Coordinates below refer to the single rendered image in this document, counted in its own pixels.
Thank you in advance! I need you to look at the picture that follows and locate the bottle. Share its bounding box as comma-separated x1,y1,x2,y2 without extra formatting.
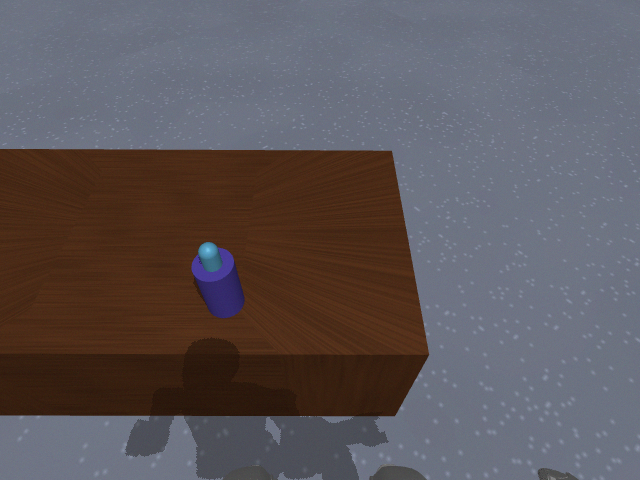
191,242,245,318

